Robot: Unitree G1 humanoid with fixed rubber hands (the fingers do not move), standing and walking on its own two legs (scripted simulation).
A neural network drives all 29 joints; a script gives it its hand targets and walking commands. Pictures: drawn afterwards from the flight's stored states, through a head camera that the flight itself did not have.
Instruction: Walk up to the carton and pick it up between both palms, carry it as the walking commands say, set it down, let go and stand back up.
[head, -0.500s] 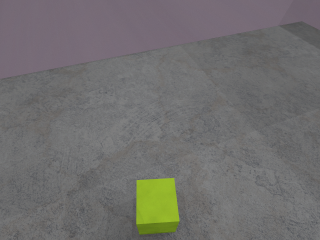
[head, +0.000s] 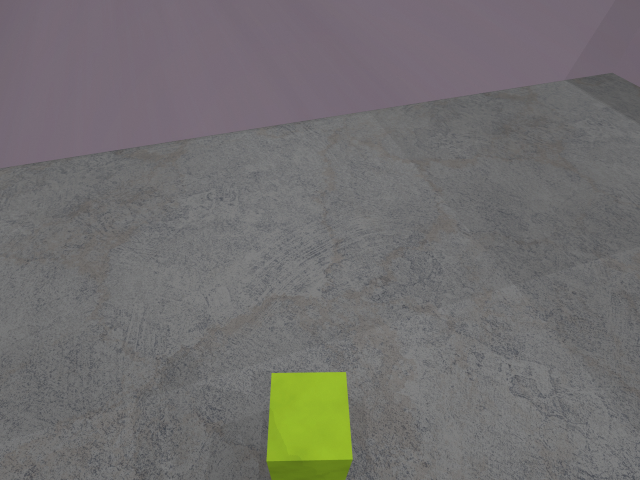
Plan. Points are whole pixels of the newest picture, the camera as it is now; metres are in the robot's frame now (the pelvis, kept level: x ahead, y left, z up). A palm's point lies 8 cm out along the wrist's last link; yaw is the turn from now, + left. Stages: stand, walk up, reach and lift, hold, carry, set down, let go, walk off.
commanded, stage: stand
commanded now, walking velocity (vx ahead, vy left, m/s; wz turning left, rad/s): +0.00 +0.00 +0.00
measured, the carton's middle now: (308, 429) +0.40 +0.02 -0.66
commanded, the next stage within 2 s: reach and lift in 0.08 s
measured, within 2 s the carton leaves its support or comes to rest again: neither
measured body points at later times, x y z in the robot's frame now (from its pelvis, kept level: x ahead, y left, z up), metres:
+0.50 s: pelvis -0.02 +0.00 -0.03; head +0.06 +0.00 +0.41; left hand +0.12 +0.21 -0.16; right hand +0.14 -0.19 -0.17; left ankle -0.01 +0.12 -0.75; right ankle -0.03 -0.10 -0.75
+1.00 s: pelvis -0.11 +0.02 -0.09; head +0.05 +0.02 +0.33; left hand +0.19 +0.22 -0.20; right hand +0.20 -0.20 -0.21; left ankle -0.01 +0.12 -0.75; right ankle -0.03 -0.10 -0.75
